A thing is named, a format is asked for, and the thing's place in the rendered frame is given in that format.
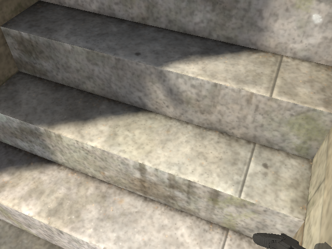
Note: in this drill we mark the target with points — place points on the right robot hand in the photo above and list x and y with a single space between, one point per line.
276 241

